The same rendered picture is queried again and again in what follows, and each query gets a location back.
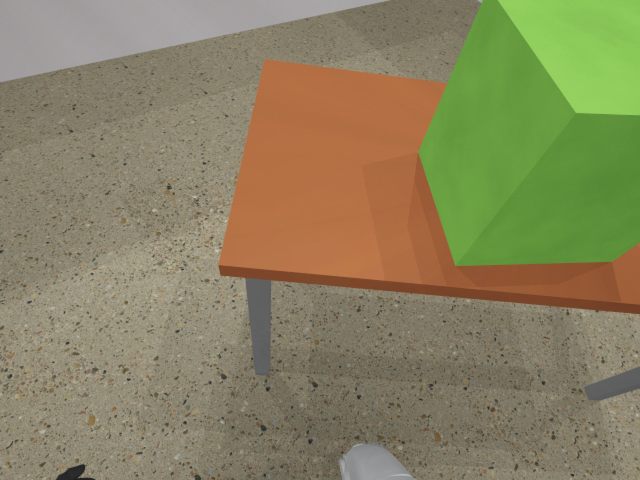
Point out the right robot thigh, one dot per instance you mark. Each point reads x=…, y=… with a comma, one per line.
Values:
x=372, y=462

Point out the table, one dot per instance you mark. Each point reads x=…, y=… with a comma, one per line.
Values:
x=332, y=191

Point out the carton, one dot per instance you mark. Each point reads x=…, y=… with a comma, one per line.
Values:
x=533, y=153

